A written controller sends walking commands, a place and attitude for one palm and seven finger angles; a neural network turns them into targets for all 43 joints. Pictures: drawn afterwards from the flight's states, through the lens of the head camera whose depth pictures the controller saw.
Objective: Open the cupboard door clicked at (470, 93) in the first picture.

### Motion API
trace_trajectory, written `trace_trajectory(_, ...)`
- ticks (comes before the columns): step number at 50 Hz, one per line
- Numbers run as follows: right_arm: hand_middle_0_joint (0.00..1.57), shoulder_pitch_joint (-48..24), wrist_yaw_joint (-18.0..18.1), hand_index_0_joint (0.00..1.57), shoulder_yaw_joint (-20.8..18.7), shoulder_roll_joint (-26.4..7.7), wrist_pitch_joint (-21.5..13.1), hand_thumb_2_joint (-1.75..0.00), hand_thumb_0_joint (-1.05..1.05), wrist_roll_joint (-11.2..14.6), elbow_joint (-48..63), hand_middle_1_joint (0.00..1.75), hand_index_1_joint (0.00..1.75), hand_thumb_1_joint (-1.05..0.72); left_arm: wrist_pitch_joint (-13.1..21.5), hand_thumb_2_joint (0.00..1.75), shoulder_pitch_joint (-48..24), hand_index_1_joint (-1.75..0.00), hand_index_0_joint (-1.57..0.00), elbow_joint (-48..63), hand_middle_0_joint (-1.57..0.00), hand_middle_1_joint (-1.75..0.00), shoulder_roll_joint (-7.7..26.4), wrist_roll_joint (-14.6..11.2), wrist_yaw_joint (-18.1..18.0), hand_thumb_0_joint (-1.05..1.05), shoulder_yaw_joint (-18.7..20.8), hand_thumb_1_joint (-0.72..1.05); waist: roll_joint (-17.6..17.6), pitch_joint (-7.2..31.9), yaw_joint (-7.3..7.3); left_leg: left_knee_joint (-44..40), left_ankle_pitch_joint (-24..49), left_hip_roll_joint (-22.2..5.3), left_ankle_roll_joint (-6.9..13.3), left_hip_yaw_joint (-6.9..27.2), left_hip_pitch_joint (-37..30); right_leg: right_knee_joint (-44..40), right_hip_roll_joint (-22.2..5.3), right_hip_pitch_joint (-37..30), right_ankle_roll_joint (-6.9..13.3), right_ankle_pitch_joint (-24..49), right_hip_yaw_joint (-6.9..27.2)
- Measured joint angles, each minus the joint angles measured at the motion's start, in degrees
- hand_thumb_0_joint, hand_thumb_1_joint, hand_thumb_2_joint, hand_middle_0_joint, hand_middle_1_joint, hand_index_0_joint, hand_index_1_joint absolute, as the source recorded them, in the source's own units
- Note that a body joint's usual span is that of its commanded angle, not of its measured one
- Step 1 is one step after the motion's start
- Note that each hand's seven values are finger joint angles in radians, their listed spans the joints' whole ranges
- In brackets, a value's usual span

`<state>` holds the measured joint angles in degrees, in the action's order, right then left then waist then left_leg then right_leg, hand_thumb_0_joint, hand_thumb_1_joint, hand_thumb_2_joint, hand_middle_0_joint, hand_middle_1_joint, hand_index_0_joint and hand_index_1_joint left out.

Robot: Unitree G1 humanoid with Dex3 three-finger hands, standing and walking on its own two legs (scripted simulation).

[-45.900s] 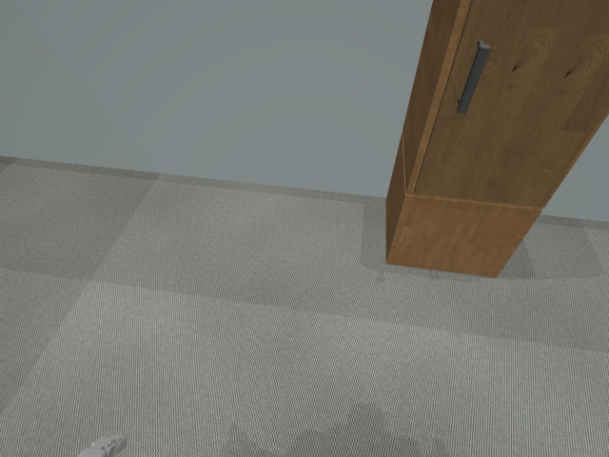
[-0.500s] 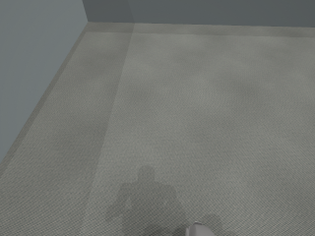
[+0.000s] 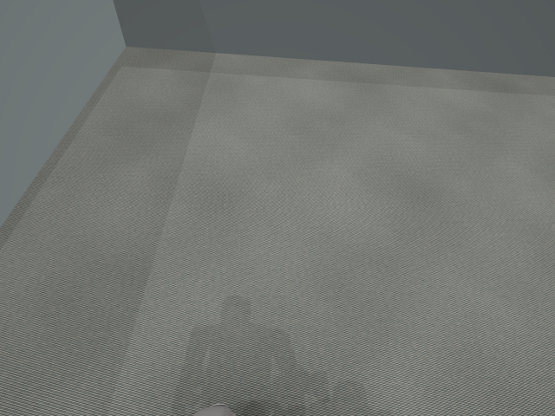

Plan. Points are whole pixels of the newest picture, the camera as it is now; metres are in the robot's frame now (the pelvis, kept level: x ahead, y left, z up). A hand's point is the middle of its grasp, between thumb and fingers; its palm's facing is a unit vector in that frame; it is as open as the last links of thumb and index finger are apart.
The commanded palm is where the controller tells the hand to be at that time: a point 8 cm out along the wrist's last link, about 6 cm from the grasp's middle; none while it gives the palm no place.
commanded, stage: turn to face it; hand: left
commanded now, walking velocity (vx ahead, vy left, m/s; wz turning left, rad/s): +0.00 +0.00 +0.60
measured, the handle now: out of the picture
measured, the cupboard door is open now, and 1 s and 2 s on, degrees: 46 46 46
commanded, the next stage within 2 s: none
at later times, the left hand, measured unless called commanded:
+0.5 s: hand out of the picture +0.09 +0.18 -0.15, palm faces +0.28 -0.92 -0.29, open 7.3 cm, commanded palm none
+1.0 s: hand out of the picture +0.05 +0.18 -0.15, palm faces +0.56 -0.78 -0.28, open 7.4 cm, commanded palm none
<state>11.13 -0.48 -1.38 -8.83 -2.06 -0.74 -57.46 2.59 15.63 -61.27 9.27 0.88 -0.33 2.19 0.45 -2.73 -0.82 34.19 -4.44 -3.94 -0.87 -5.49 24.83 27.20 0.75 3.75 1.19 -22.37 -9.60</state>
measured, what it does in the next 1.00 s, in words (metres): walks ahead, turning left: right foot, then left foot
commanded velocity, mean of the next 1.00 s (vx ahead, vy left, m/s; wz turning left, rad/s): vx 0.00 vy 0.00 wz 0.60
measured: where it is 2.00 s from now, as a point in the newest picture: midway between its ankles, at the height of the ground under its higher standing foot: outside the picture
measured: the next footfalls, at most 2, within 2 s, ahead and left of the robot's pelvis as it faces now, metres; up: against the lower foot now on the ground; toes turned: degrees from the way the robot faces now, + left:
right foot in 0.40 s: +0.12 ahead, -0.17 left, +0.00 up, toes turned +10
left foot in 0.72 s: +0.08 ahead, +0.10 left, +0.00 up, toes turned +32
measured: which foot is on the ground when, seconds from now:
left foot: down 0.00-0.40, up 0.42-0.70, down 0.72-1.00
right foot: down 0.00-0.02, up 0.04-0.38, down 0.40-0.72, up 0.74-1.00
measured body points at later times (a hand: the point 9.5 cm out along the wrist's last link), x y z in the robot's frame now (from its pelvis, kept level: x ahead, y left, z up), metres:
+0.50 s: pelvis +0.06 -0.05 +0.01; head +0.10 -0.05 +0.45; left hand +0.08 +0.23 -0.13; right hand +0.19 -0.29 -0.14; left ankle +0.05 +0.08 -0.67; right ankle +0.08 -0.17 -0.73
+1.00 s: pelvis +0.09 -0.06 +0.00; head +0.14 -0.03 +0.45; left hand +0.02 +0.22 -0.13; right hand +0.32 -0.22 -0.14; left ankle +0.05 +0.07 -0.73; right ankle +0.17 -0.17 -0.71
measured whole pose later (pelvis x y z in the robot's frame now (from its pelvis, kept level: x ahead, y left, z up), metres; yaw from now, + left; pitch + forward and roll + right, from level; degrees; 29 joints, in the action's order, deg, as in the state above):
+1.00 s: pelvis +0.09 -0.06 +0.00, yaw +35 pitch +1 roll +0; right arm 8.0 -0.4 -3.4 -13.9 3.0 -1.4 -50.4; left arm -2.4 9.8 -49.6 14.5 1.2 0.2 3.9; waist -0.9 -5.0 -0.3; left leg 34.1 -14.2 -0.2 -0.9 3.2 21.2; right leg 41.8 -2.9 21.5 -3.6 -21.9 -1.9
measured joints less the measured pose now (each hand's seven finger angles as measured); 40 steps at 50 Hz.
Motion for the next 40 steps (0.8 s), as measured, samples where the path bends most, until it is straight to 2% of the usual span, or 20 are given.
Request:
trace_trajectory(1, 0.2, 0.1, 0.1, 0.2, 0.0, -0.1, -0.1, -0.9, 0.0, -0.3, 0.1, 0.3, 0.3, -0.92, -0.4, 0.89, 0.2, -0.3, -0.2, 0.1, -0.2, -0.3, 0.0, -0.2, -0.1, 0.0, 0.1, 0.92, 0.2, 0.3, 0.11, 0.3, -2.1, 0.7, 1.9, 0.1, -0.5, 4.6, -0.8, 1.4, -0.6, -2.3, -0.5)
trace_trajectory(3, 0.2, -0.4, 0.5, 0.2, 0.2, 0.1, 0.4, -0.9, 0.0, -0.5, 0.2, 0.3, 0.3, -0.91, -1.6, 0.89, -0.4, -0.3, -0.2, 0.5, -0.2, -0.3, 0.4, -0.4, -0.6, 0.0, 0.2, 0.92, 1.4, 0.1, 0.38, 3.0, -7.1, 2.2, 4.2, 0.3, 0.0, 18.3, -1.8, 6.7, -1.8, -9.1, 2.0)
trace_trajectory(5, 0.2, -0.5, 1.0, 0.2, 0.2, 0.2, 1.1, -0.9, 0.0, -0.6, 0.7, 0.3, 0.3, -0.91, -2.7, 0.89, -1.5, -0.3, -0.2, 1.4, -0.2, -0.3, 0.7, -0.1, -0.6, 0.0, 0.5, 0.92, 1.7, -0.2, 0.69, 2.8, -8.1, 3.1, 4.4, 0.7, -0.2, 28.8, -2.0, 12.3, -2.5, -10.3, 4.5)
trace_trajectory(7, 0.2, -0.5, 1.4, 0.2, 0.1, 0.0, 1.6, -0.9, 0.0, -0.6, 1.2, 0.3, 0.3, -0.91, -3.4, 0.89, -3.0, -0.3, -0.2, 2.4, -0.2, -0.3, 0.9, 0.2, -0.4, 0.0, 0.9, 0.92, 1.3, -0.6, 0.87, 1.0, -7.1, 3.9, 4.3, 1.7, -0.6, 34.2, -2.5, 17.0, -3.1, -7.8, 6.1)
trace_trajectory(9, 0.2, -0.5, 1.6, 0.2, -0.1, -0.4, 2.0, -0.9, 0.0, -0.6, 1.5, 0.3, 0.3, -0.91, -3.6, 0.89, -4.4, -0.3, -0.2, 3.9, -0.2, -0.3, 1.2, 0.3, -0.2, 0.0, 1.3, 0.91, 0.7, -1.0, 1.04, -1.2, -5.9, 4.4, 4.4, 2.7, -1.1, 34.6, -3.0, 20.2, -3.6, -5.3, 7.6)
trace_trajectory(13, 0.21, -0.4, 1.3, 0.2, -0.7, -1.5, 2.7, -0.9, 0.0, -0.7, 2.0, 0.3, 0.3, -0.91, -4.0, 0.89, -6.1, -0.3, -0.2, 6.4, -0.2, -0.3, 1.9, 0.3, -0.2, 0.0, 1.8, 0.91, -0.8, -1.2, 0.68, -4.2, -4.3, 4.7, 3.7, 5.2, -1.8, 28.7, -3.5, 22.5, -4.2, -3.5, 9.3)
trace_trajectory(17, 0.21, 0.2, 0.9, 0.2, -1.8, -2.6, 3.9, -0.9, 0.0, -0.8, 2.6, 0.3, 0.3, -0.91, -4.3, 0.89, -6.9, -0.3, -0.2, 8.1, -0.2, -0.3, 2.7, 0.3, -0.3, 0.0, 2.0, 0.91, -2.2, -0.7, -0.29, -4.3, -4.2, 4.7, 2.3, 8.4, -1.6, 18.2, -2.7, 19.5, -4.1, -2.0, 9.2)
trace_trajectory(20, 0.21, 0.9, 0.6, 0.2, -2.7, -3.2, 5.0, -0.9, 0.0, -0.4, 3.1, 0.3, 0.3, -0.91, -3.5, 0.89, -6.2, -0.3, -0.2, 9.7, -0.2, -0.3, 3.7, 0.5, -0.3, 0.0, 2.0, 0.91, -1.6, 0.4, -0.25, -1.4, -6.5, 5.8, 0.9, 10.0, 0.1, 5.2, -2.9, 14.2, -2.9, 2.9, 8.8)
trace_trajectory(22, 0.21, 0.5, 0.3, 0.2, -3.5, -4.3, 5.7, -0.9, 0.0, -0.2, 2.9, 0.3, 0.3, -0.91, -3.3, 0.89, -5.9, -0.3, -0.2, 9.9, -0.2, -0.3, 3.4, 0.9, -0.6, 0.0, 1.8, 0.91, -1.8, 0.0, 0.13, 7.9, -16.4, 6.0, 0.0, 9.3, 3.1, 5.9, -3.4, 14.0, -2.3, 5.4, 7.7)
trace_trajectory(25, 0.2, 0.2, -0.4, 0.2, -4.2, -5.9, 6.2, -0.9, 0.01, -0.3, 3.0, 0.3, 0.3, -0.91, -3.6, 0.89, -4.9, -0.3, -0.2, 9.8, -0.2, -0.3, 2.7, 1.0, -0.8, 0.0, 1.1, 0.91, -1.8, -0.4, -0.21, 24.0, -19.9, 5.2, -1.1, 6.0, 7.0, 4.6, -4.9, 11.5, -2.0, 4.5, 5.0)
trace_trajectory(27, 0.2, -0.1, -0.6, 0.2, -4.2, -6.2, 6.3, -0.9, 0.01, -0.1, 3.3, 0.3, 0.3, -0.91, -3.6, 0.89, -4.2, -0.3, -0.2, 9.6, -0.2, -0.3, 2.6, 0.9, -0.8, 0.0, 0.8, 0.91, -0.8, -0.6, -0.52, 26.9, -20.0, 3.9, -2.0, 3.8, 6.8, 3.2, -6.0, 9.8, -2.0, 4.4, 3.5)
trace_trajectory(29, 0.2, -0.6, -0.8, 0.2, -3.9, -6.1, 6.2, -0.9, 0.01, 0.1, 3.7, 0.3, 0.3, -0.91, -3.4, 0.89, -3.9, -0.3, -0.2, 9.6, -0.2, -0.3, 2.7, 1.0, -0.7, 0.0, 0.6, 0.91, 0.5, -1.1, -0.57, 23.1, -20.1, 2.9, -2.5, 2.0, 4.7, 2.6, -7.3, 8.5, -2.1, 4.2, 1.9)
trace_trajectory(34, 0.2, -3.3, -1.1, 0.19, -2.9, -6.2, 5.7, -0.9, 0.01, 0.2, 5.0, 0.3, 0.3, -0.91, -2.8, 0.89, -3.1, -0.3, -0.2, 9.9, -0.2, -0.3, 3.1, 1.0, -0.2, 0.0, 0.2, 0.91, 2.5, -3.1, 0.56, 7.4, -17.9, 2.5, -1.9, -0.5, -2.3, 6.3, -9.7, 8.1, -3.1, 1.1, -1.9)
trace_trajectory(35, 0.2, -3.7, -1.2, 0.19, -2.7, -6.3, 5.4, -0.9, 0.01, 0.1, 5.6, 0.3, 0.3, -0.91, -2.9, 0.89, -2.7, -0.3, -0.2, 9.9, -0.2, -0.3, 3.4, 0.8, 0.0, 0.0, 0.2, 0.91, 2.6, -3.2, 0.64, 3.3, -14.6, 2.7, -1.4, -0.9, -4.1, 8.5, -10.2, 8.7, -3.5, -0.2, -2.5)
trace_trajectory(36, 0.2, -4.0, -1.3, 0.2, -2.6, -6.7, 4.9, -0.9, 0.01, 0.0, 6.3, 0.3, 0.3, -0.91, -3.1, 0.89, -2.1, -0.3, -0.21, 10.0, -0.2, -0.3, 3.5, 0.6, 0.1, 0.0, 0.3, 0.91, 2.2, -2.9, 0.66, 0.1, -10.7, 2.6, 0.3, -0.6, -5.4, 12.0, -10.5, 10.3, -3.9, -1.5, -3.0)
trace_trajectory(37, 0.2, -4.5, -1.1, 0.2, -2.7, -6.5, 4.3, -0.9, 0.01, -0.1, 6.7, 0.3, 0.3, -0.91, -3.7, 0.89, -2.4, -0.3, -0.21, 9.6, -0.2, -0.3, 4.0, 0.3, 0.2, 0.0, 0.4, 0.91, 2.6, -3.0, 0.41, 1.5, -10.8, 3.1, 1.8, -0.1, -4.3, 17.7, -10.7, 12.7, -4.7, -4.9, -1.6)
trace_trajectory(38, 0.2, -5.0, -0.9, 0.2, -2.5, -6.1, 3.9, -0.9, 0.01, -0.1, 6.9, 0.3, 0.3, -0.91, -4.6, 0.89, -2.9, -0.3, -0.2, 9.4, -0.2, -0.3, 4.6, 0.3, 0.1, 0.0, 0.6, 0.91, 3.1, -3.4, 0.55, 3.1, -11.7, 3.4, 2.6, 0.4, -3.4, 23.9, -9.9, 15.4, -5.0, -8.0, 1.0)
trace_trajectory(40, 0.2, -5.1, -0.6, 0.2, -2.0, -5.4, 3.5, -0.9, 0.0, -0.2, 7.4, 0.3, 0.3, -0.91, -5.9, 0.89, -3.7, -0.3, -0.2, 9.0, -0.2, -0.3, 5.5, 0.4, -0.2, 0.0, 1.2, 0.91, 3.4, -3.4, 0.89, 3.5, -12.5, 3.5, 2.6, 1.4, -3.2, 32.9, -8.0, 19.9, -5.3, -9.3, 4.4)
